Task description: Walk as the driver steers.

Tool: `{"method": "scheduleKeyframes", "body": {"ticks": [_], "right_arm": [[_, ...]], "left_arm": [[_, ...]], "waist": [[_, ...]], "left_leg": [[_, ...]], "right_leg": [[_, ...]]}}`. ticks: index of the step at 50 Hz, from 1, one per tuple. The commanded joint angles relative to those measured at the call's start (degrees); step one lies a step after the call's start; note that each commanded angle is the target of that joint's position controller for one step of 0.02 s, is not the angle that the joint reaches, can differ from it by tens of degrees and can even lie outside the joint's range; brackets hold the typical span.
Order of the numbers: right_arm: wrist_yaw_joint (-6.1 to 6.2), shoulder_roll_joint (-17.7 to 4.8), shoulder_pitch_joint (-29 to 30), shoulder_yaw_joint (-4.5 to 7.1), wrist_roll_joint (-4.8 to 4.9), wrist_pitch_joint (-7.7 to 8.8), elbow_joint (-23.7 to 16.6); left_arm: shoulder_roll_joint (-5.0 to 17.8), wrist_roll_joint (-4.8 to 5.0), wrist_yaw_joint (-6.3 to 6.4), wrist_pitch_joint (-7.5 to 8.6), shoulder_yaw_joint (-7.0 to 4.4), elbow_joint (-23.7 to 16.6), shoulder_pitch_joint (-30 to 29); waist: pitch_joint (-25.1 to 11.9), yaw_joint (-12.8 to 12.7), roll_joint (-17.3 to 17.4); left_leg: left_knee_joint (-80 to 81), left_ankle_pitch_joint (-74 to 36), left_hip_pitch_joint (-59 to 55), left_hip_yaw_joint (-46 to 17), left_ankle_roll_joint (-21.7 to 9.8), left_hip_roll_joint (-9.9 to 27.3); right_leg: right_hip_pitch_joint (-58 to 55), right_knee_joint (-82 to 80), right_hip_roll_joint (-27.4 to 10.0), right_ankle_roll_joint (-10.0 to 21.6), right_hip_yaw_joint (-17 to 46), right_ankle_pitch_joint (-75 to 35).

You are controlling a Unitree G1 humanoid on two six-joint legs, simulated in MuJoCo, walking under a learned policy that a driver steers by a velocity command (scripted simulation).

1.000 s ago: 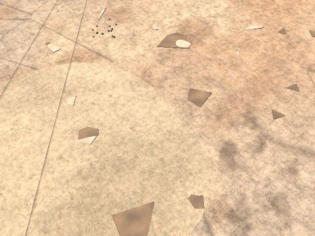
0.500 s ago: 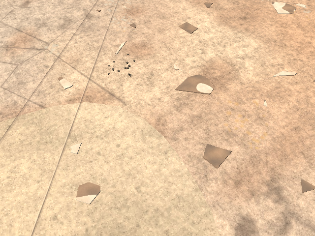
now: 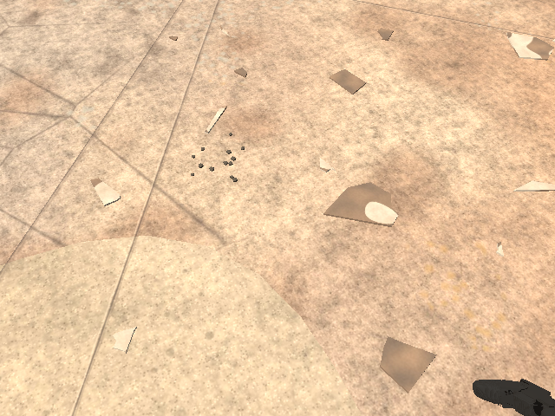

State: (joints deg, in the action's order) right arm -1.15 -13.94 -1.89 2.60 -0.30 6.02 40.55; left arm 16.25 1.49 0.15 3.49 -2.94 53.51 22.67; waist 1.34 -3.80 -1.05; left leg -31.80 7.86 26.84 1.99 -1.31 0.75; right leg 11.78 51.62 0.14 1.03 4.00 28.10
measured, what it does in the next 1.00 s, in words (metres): walks ahead, turning right: right foot, then left foot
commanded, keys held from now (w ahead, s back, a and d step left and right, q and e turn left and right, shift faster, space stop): w+e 0.56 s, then w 0.16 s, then w+q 0.28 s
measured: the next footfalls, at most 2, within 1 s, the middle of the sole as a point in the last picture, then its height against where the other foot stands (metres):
right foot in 0.46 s outside the picture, level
left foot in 1.00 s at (338, 307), level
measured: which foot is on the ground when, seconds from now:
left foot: down 0.00-0.46, up 0.48-0.98, down 1.00-1.00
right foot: up 0.00-0.44, down 0.46-1.00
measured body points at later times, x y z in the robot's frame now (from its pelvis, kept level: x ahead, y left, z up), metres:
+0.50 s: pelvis +0.26 -0.07 -0.01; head +0.29 -0.09 +0.44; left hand +0.52 +0.13 -0.10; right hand +0.22 -0.36 -0.14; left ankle +0.11 +0.12 -0.68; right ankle +0.33 -0.17 -0.73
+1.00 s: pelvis +0.55 -0.13 -0.01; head +0.58 -0.13 +0.44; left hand +0.68 +0.14 -0.13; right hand +0.65 -0.43 -0.10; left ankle +0.70 -0.08 -0.73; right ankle +0.34 -0.17 -0.72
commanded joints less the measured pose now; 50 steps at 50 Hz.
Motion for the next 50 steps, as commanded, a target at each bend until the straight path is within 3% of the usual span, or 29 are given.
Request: {"method": "scheduleKeyframes", "body": {"ticks": [1,2,3,6,10,14,17,19,21,22,23,24,25,26,27,28,29,30,32,35,38,40,43,45,47,49,50], "right_arm": [[0.92,-8.73,-16.28,2.88,0.33,-0.57,1.62],[0.7,-6.97,-12.66,2.34,0.15,-0.44,1.81],[0.53,-5.62,-10.08,1.96,-0.19,-0.03,1.92],[0.52,-6.26,-7.5,2.52,-0.51,0.89,3.01],[1.47,-8.17,-9.31,3.26,-0.76,0.89,4.91],[2.11,-10.39,-11.8,3.85,-0.15,0.08,6.0],[2.14,-11.82,-14.15,4.46,0.82,-1.05,7.15],[2.18,-12.95,-14.32,4.88,1.47,-1.96,7.5],[2.4,-14.59,-13.13,5.31,1.97,-2.85,7.15],[2.46,-14.48,-12.05,5.15,2.25,-3.35,6.91],[2.64,-12.75,-12.98,4.39,1.36,-3.17,6.38],[2.0,-4.14,-17.81,1.7,-1.33,-1.79,2.96],[1.3,-6.53,-13.64,1.48,0.66,0.76,2.11],[0.77,-9.94,-7.34,2.37,3.1,2.09,0.45],[0.94,-9.15,-6.21,1.99,2.72,2.79,0.2],[1.38,-9.42,-6.32,2.24,1.09,2.85,1.0],[1.42,-10.25,-7.93,2.75,0.49,2.21,1.74],[1.22,-10.19,-9.0,2.9,0.4,1.33,2.15],[1.12,-8.29,-9.49,2.54,-0.05,0.05,2.44],[1.04,-6.18,-4.49,1.6,-0.32,-0.55,1.06],[0.32,-5.4,0.01,0.99,0.47,-0.35,0.48],[-0.18,-5.53,2.65,0.76,1.12,-0.22,-0.06],[-1.08,-6.37,5.26,0.75,1.49,-0.06,-1.45],[-1.89,-6.66,5.47,0.74,1.52,0.08,-2.22],[-2.34,-7.9,1.97,1.27,1.47,0.0,-1.82],[-1.91,-11.31,-10.23,3.34,0.98,-0.35,1.42],[-1.4,-15.02,-18.79,4.47,0.81,-0.66,2.6]], "left_arm": [[7.54,1.17,0.05,1.73,-1.54,-6.73,-4.26],[6.91,0.48,0.2,1.23,-1.76,-7.04,-5.73],[6.04,0.24,0.28,0.35,-2.11,-6.8,-4.73],[3.01,0.3,0.24,-1.76,-1.94,-7.54,-4.03],[2.56,-0.28,-0.34,-1.96,-1.99,-9.78,-8.51],[1.24,-0.47,-2.02,-1.46,-1.12,-12.66,-16.86],[1.8,-0.39,-2.92,-1.62,-1.03,-15.21,-21.01],[2.83,-0.45,-3.39,-1.74,-1.41,-16.53,-21.5],[5.16,-0.41,-3.42,-1.98,-2.74,-16.31,-16.41],[7.53,-0.15,-3.15,-1.98,-4.25,-14.33,-8.21],[12.21,0.0,-2.14,-2.35,-6.54,-11.64,1.77],[19.87,0.66,-1.43,-2.25,-7.86,-11.43,1.6],[16.66,-0.08,-1.8,-1.21,-6.47,-13.88,3.18],[12.65,-0.69,-2.08,-0.34,-5.28,-13.38,1.84],[10.89,-0.49,-1.97,0.14,-4.77,-13.56,-0.93],[8.55,-0.43,-1.82,0.17,-4.04,-14.37,-5.45],[6.5,-1.18,-1.51,0.2,-3.25,-15.51,-8.62],[5.85,-1.6,-1.32,0.21,-2.96,-16.2,-9.9],[6.67,-1.39,-0.87,0.61,-3.04,-15.78,-9.25],[8.03,-1.11,0.06,0.83,-3.3,-14.33,-6.77],[8.13,-1.03,0.26,0.88,-3.12,-13.29,-5.37],[8.36,-1.07,0.06,1.1,-3.07,-12.02,-3.52],[8.61,-1.17,-0.06,0.89,-3.2,-10.08,-1.58],[9.14,-1.09,0.2,0.41,-3.48,-9.2,-1.36],[9.94,-1.16,0.63,-0.09,-3.73,-9.32,-3.02],[9.86,-1.31,1.22,-0.83,-3.46,-10.13,-5.0],[8.3,-2.3,1.78,-0.8,-2.6,-11.46,-4.2]], "waist": [[-10.27,9.15,8.59],[-5.95,7.31,6.95],[-3.62,5.14,8.26],[-1.0,2.61,7.48],[0.22,3.1,4.73],[2.47,6.21,3.3],[3.96,7.48,3.28],[3.6,6.72,4.06],[-0.74,3.06,5.95],[-4.92,-1.76,5.11],[-10.4,-5.86,1.51],[-13.7,0.42,-15.32],[-23.39,-2.39,-9.91],[-16.34,-3.91,-5.51],[-11.53,-1.96,-2.86],[-7.87,0.66,-0.31],[-6.74,3.09,-1.19],[-6.11,4.18,-1.48],[-5.06,4.81,-0.71],[-2.52,3.28,-1.26],[-1.01,0.97,-2.76],[0.42,-0.61,-3.13],[2.36,-1.59,-2.64],[2.6,-1.13,-2.77],[0.19,1.18,-3.81],[-7.84,7.56,-2.94],[-14.14,10.45,2.58]], "left_leg": [[14.74,9.77,-35.27,-26.62,-10.63,20.12],[17.44,7.44,-27.49,-21.42,-9.83,17.9],[19.83,4.76,-21.87,-16.63,-9.01,16.05],[24.07,-2.3,-15.37,-8.16,-9.45,15.15],[24.89,-8.34,-17.85,0.06,-9.25,14.47],[24.91,-9.01,-20.74,5.88,-7.95,14.36],[22.86,-10.76,-27.16,7.39,-7.13,16.32],[18.86,-19.37,-30.72,8.66,-6.1,17.23],[8.48,-39.4,-31.9,10.53,-4.64,16.66],[-2.72,-43.84,-29.35,12.4,-3.05,14.58],[-18.67,-33.22,-17.85,12.87,-0.27,12.26],[-40.38,18.1,9.4,10.28,3.92,1.53],[-48.68,27.24,16.94,-4.8,3.47,-2.34],[-48.81,22.14,22.42,-6.62,1.81,0.51],[-44.51,17.31,21.66,-6.5,0.63,2.99],[-39.32,14.21,17.67,-6.58,0.69,5.0],[-36.08,11.92,12.7,-6.81,0.81,6.62],[-34.11,10.82,9.82,-6.59,1.16,7.05],[-29.23,8.35,8.23,-5.18,2.53,7.01],[-18.15,-2.13,9.19,-4.22,4.1,6.45],[-6.74,-13.66,6.97,-2.97,3.76,4.85],[-3.32,-16.92,6.87,-2.47,2.89,4.32],[-0.29,-13.58,11.5,-2.81,0.47,3.91],[0.7,-8.56,13.03,-2.66,-1.39,3.27],[1.1,-3.6,7.74,-1.04,-3.3,0.87],[2.41,-4.67,-10.04,2.09,-5.98,-3.63],[1.52,-7.34,-26.06,-10.04,-9.45,4.36]], "right_leg": [[33.1,22.05,-4.78,0.57,1.61,-2.44],[31.04,19.41,-6.38,0.45,1.11,-6.08],[27.73,17.08,-7.95,0.37,1.63,-8.73],[25.13,14.8,-8.89,-0.53,1.43,-13.36],[28.44,5.03,-8.78,-1.3,1.6,-24.29],[26.6,-7.53,-7.55,-0.39,-2.93,-30.95],[28.16,-12.24,-6.92,1.14,-4.61,-27.17],[26.74,-13.9,-5.28,2.83,-6.71,-21.74],[17.7,-14.29,-0.91,5.25,-10.46,-15.93],[6.53,-17.93,2.25,7.11,-11.9,-18.34],[-11.08,-19.39,1.14,9.76,-6.18,-20.84],[-30.39,-23.55,-14.13,19.9,24.93,-15.0],[-35.66,-33.87,-19.81,24.27,44.44,-7.02],[-32.45,-35.36,-18.61,20.77,37.19,-10.92],[-25.02,-34.58,-16.27,18.74,29.98,-15.14],[-16.42,-34.63,-13.97,17.02,23.97,-20.73],[-10.06,-35.61,-12.78,16.25,19.62,-26.26],[-6.49,-36.93,-11.99,16.1,17.84,-28.79],[-2.46,-38.71,-11.25,16.24,13.76,-34.2],[-0.6,-40.49,-9.22,14.56,8.26,-35.79],[-0.9,-41.19,-7.66,11.95,4.07,-30.38],[-2.77,-41.93,-9.14,11.51,3.91,-26.77],[-10.71,-40.44,-12.36,10.88,3.59,-28.63],[-15.42,-38.21,-14.17,9.92,2.66,-33.76],[-17.45,-33.53,-14.12,8.24,0.2,-48.03],[-14.87,-17.49,-10.37,5.43,-4.57,-64.45],[-3.22,-0.88,-7.99,3.04,-6.87,-50.63]]}}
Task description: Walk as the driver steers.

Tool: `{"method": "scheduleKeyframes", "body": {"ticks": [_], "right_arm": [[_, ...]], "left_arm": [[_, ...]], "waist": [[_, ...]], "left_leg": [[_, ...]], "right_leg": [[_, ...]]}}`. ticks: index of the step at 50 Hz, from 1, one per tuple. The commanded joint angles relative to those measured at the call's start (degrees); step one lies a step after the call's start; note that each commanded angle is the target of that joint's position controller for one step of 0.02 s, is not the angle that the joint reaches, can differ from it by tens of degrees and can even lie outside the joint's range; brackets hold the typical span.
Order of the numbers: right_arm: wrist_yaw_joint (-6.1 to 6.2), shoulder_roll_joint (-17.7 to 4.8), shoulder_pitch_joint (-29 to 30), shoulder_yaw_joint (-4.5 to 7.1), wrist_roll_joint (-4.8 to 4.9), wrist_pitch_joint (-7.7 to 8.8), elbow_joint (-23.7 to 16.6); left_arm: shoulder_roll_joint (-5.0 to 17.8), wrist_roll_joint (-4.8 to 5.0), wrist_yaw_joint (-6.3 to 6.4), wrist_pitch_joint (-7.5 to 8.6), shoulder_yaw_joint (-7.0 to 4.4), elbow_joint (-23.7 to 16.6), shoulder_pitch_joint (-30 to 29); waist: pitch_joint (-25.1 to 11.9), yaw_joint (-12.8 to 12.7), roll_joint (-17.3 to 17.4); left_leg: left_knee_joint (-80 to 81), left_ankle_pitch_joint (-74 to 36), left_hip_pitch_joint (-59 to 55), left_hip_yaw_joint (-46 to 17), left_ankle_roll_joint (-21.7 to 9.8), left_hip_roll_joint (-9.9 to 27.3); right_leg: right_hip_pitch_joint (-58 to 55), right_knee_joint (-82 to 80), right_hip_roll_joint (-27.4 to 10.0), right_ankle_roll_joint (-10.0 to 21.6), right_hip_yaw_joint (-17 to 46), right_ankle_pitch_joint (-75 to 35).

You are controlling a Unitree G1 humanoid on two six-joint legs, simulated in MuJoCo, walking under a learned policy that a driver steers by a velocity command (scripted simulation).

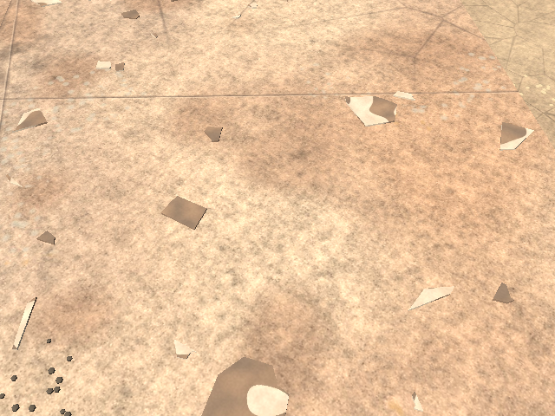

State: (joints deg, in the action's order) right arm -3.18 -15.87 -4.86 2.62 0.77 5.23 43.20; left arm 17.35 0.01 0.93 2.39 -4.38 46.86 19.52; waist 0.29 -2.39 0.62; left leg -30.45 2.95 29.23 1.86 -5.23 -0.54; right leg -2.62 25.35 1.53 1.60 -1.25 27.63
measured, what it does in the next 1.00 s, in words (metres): walks ahead, turning left: right foot, then left foot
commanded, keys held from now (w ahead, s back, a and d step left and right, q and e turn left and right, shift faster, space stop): w+q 0.36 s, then w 0.54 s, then w+e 0.10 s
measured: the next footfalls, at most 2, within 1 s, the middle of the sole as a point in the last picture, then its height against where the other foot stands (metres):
right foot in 0.48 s outside the picture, level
left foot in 0.96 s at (197, 344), level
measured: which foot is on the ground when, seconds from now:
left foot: down 0.00-0.50, up 0.52-0.94, down 0.96-1.00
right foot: down 0.00-0.00, up 0.02-0.46, down 0.48-0.96, up 0.98-1.00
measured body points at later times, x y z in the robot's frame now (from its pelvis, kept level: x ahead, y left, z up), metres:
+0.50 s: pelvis +0.29 +0.01 +0.01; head +0.31 +0.01 +0.46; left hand +0.46 +0.29 -0.05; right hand +0.39 -0.27 -0.11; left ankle +0.13 +0.09 -0.71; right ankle +0.42 -0.08 -0.72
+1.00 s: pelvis +0.54 +0.11 +0.01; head +0.57 +0.13 +0.46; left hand +0.44 +0.38 -0.12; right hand +0.84 -0.03 -0.05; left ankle +0.60 +0.24 -0.72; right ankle +0.43 -0.07 -0.69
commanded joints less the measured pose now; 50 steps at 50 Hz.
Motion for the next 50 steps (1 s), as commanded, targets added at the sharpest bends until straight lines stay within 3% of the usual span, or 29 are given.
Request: {"method": "scheduleKeyframes", "body": {"ticks": [1,2,3,4,5,6,9,11,15,20,22,23,24,25,26,27,28,29,30,31,33,37,41,44,46,47,48,49,50], "right_arm": [[0.45,-17.32,-18.65,5.29,0.02,0.18,0.41],[0.45,-12.22,-19.54,4.09,1.01,0.01,0.48],[0.88,-10.32,-16.43,3.56,0.66,-0.14,-0.44],[1.18,-9.67,-13.62,3.34,0.13,-0.31,-1.44],[1.33,-8.51,-10.97,2.92,-0.19,-0.46,-2.11],[1.6,-7.56,-9.65,2.43,-0.73,-0.45,-2.83],[2.26,-8.3,-9.28,2.7,-0.28,-0.62,-3.6],[3.0,-9.97,-10.38,3.27,0.01,-0.74,-3.4],[3.91,-10.15,-13.53,3.47,0.6,-1.71,-2.49],[4.34,-9.17,-17.36,3.29,0.69,-2.85,-1.37],[4.31,-8.95,-16.94,3.3,0.36,-3.09,-1.26],[4.16,-8.07,-16.27,2.98,0.2,-3.07,-1.57],[3.88,-5.94,-15.37,2.11,-0.3,-2.79,-2.47],[3.88,-2.91,-20.95,1.01,-0.11,-2.17,-3.21],[3.86,-3.42,-24.4,0.6,0.81,-1.65,-2.9],[3.72,-8.34,-19.65,1.68,1.24,-1.41,-3.05],[3.6,-8.99,-13.53,1.86,0.96,-1.44,-4.31],[3.44,-8.27,-10.04,1.75,0.16,-1.3,-5.38],[3.3,-7.65,-9.31,1.94,-0.43,-1.26,-5.61],[3.08,-6.61,-10.1,1.8,-0.31,-1.31,-5.48],[2.86,-4.64,-10.72,1.28,-0.24,-1.51,-5.3],[2.49,-2.43,-3.86,0.0,-0.71,-1.02,-7.0],[1.79,-2.92,2.82,-0.08,0.01,-0.52,-8.52],[1.15,-3.92,5.74,0.25,0.27,-0.19,-10.01],[1.02,-5.25,3.45,0.89,0.11,0.1,-9.77],[1.3,-6.84,-1.81,1.87,-0.18,0.19,-8.34],[1.88,-9.81,-10.34,3.23,-0.71,0.19,-6.39],[2.55,-15.33,-18.91,4.55,-2.01,-0.13,-5.7],[2.38,-14.82,-21.49,4.41,-1.43,-0.79,-4.66]], "left_arm": [[1.03,-1.38,0.06,1.75,0.73,-6.4,5.49],[4.63,0.06,-0.7,3.43,0.51,-5.99,2.23],[6.96,1.76,-1.35,4.68,0.03,-7.99,-3.49],[6.6,1.42,-1.27,5.4,0.32,-8.84,-6.97],[6.6,0.05,-1.01,5.63,0.03,-9.31,-8.8],[6.73,-0.67,-0.85,5.28,-0.34,-9.54,-8.3],[4.96,-0.98,-0.57,3.72,-0.15,-9.95,-6.64],[3.72,-1.09,-0.29,3.22,0.32,-11.02,-9.86],[1.93,-0.61,-0.77,3.75,1.03,-12.74,-17.9],[3.91,0.28,-2.03,4.9,0.35,-13.86,-21.7],[4.74,0.2,-2.24,5.44,-0.16,-13.18,-18.86],[5.79,-0.15,-1.98,5.68,-0.84,-12.05,-14.48],[7.97,-0.99,-1.62,5.93,-1.63,-11.13,-7.31],[12.9,-1.82,-1.36,5.67,-2.92,-9.88,0.74],[12.31,-0.08,-1.97,4.8,-3.29,-6.88,5.22],[7.91,0.94,-1.99,4.58,-1.98,-7.5,3.0],[6.01,0.46,-1.84,4.09,-1.27,-7.92,-0.07],[5.05,-0.11,-1.92,3.77,-0.73,-7.84,-2.54],[3.98,-0.46,-1.94,3.78,-0.25,-7.75,-4.21],[3.63,-0.69,-1.99,3.82,-0.03,-7.66,-5.02],[4.16,-0.06,-2.06,4.02,-0.17,-6.92,-4.89],[7.42,0.56,-1.6,3.64,-1.0,-5.29,-3.45],[8.69,1.33,-1.56,2.89,-1.14,-2.94,0.79],[9.33,1.64,-1.42,2.03,-1.26,-1.44,2.73],[10.0,1.69,-1.14,1.31,-1.41,-0.84,2.63],[9.67,1.74,-1.0,1.08,-1.16,-0.79,2.18],[7.84,1.19,-0.95,1.16,-0.36,-1.22,1.98],[2.81,0.13,-1.06,1.94,1.33,-3.35,4.37],[1.26,0.79,-1.03,2.87,2.01,-3.02,7.86]], "waist": [[-18.52,4.89,15.52],[-20.36,8.0,11.59],[-12.19,8.67,8.32],[-8.24,7.62,2.09],[-4.47,5.76,-0.77],[-3.89,3.84,0.11],[-2.63,1.82,2.28],[-1.28,2.51,2.11],[-0.51,5.75,3.47],[-0.83,6.86,4.9],[-1.08,5.07,6.55],[-3.18,2.64,6.58],[-9.46,-0.93,4.94],[-18.37,-1.31,-5.93],[-20.43,-1.26,-18.97],[-12.02,-2.5,-11.06],[-5.72,-2.59,-6.09],[-1.21,-1.41,-3.5],[0.21,0.16,-3.99],[0.51,1.36,-5.42],[-0.15,2.2,-6.66],[0.41,0.54,-4.94],[1.2,-2.05,-4.91],[2.1,-2.07,-5.28],[1.08,0.24,-5.63],[-1.81,3.42,-4.95],[-7.72,7.46,-3.61],[-17.4,9.31,6.3],[-22.86,8.76,15.91]], "left_leg": [[6.29,7.92,-47.95,-40.72,-16.93,18.29],[12.4,18.32,-51.87,-48.22,-16.62,18.9],[13.31,17.92,-45.97,-40.75,-14.02,17.44],[13.62,13.5,-38.41,-34.92,-12.37,15.31],[14.5,6.79,-30.77,-30.55,-11.61,13.48],[15.64,1.8,-26.24,-27.8,-11.37,11.9],[17.67,-5.14,-19.61,-23.53,-12.11,10.17],[18.47,-6.56,-16.56,-20.56,-11.35,8.7],[16.96,-3.23,-13.26,-17.19,-7.56,4.87],[10.86,0.42,-21.28,-23.42,-6.18,7.87],[7.6,-3.57,-23.6,-24.76,-5.27,8.91],[3.42,-9.28,-23.36,-23.64,-4.1,7.02],[-7.04,-9.91,-19.61,-20.74,-2.35,4.55],[-25.63,3.8,-3.66,-14.07,1.58,-2.45],[-38.8,29.93,9.9,-10.83,3.7,-4.77],[-43.12,27.91,15.57,-13.0,3.57,-1.54],[-43.46,23.19,16.31,-11.0,3.57,0.67],[-40.35,19.97,15.56,-9.31,3.59,2.34],[-36.7,17.39,13.54,-8.85,3.68,4.3],[-34.39,16.2,10.78,-8.14,3.89,5.25],[-29.83,14.96,8.76,-6.37,4.6,5.87],[-14.86,3.97,6.58,-4.22,5.64,6.2],[-4.55,-4.51,2.19,-2.83,5.74,4.05],[-0.66,-1.55,2.01,-2.91,4.05,3.3],[2.13,1.21,-3.52,-2.1,2.51,2.17],[4.21,1.28,-11.83,-1.06,1.28,0.9],[3.13,0.12,-25.4,-3.41,-0.71,3.68],[2.04,1.72,-47.35,-21.73,-6.89,18.45],[9.37,11.97,-52.37,-39.75,-11.11,25.12]], "right_leg": [[36.13,46.25,2.89,-2.22,0.12,-6.06],[44.42,52.31,1.85,-1.75,8.26,3.4],[48.73,52.29,-1.12,-0.89,8.65,-0.75],[47.39,48.77,-3.48,-0.36,7.82,-4.72],[45.02,43.43,-4.98,-0.65,7.19,-7.03],[41.25,40.36,-6.06,-0.98,7.3,-8.52],[38.48,32.87,-6.49,-3.16,5.84,-9.36],[38.43,25.88,-5.83,-4.69,4.82,-15.5],[32.39,10.29,-2.55,-5.64,4.18,-30.76],[30.42,2.47,-1.17,-4.06,5.56,-29.27],[26.74,0.5,-1.25,-1.88,4.5,-25.95],[20.05,-1.68,-0.97,0.02,3.53,-25.98],[7.79,0.69,-6.33,3.49,7.85,-26.69],[-13.13,1.54,-17.88,11.56,25.57,-24.27],[-18.95,-5.32,-25.26,17.03,45.11,-10.63],[-13.1,-7.79,-23.36,14.81,43.12,-0.77],[-5.97,-8.61,-20.8,12.6,35.01,-2.02],[1.15,-10.43,-18.28,11.88,29.4,-7.7],[5.35,-11.7,-16.43,11.34,25.71,-12.76],[8.4,-12.94,-14.86,10.95,22.9,-16.44],[10.78,-14.68,-13.75,11.59,18.69,-22.05],[12.42,-16.59,-12.56,11.28,11.56,-28.4],[11.11,-15.82,-12.53,9.75,8.76,-28.26],[6.44,-13.47,-14.85,8.58,9.72,-29.18],[5.1,-9.41,-15.25,7.24,10.0,-35.07],[6.18,-3.43,-13.29,6.0,8.55,-42.31],[11.64,7.59,-10.23,4.12,6.36,-41.65],[30.58,28.95,-3.68,0.22,2.17,-23.69],[41.86,41.02,0.39,-0.85,6.17,6.59]]}}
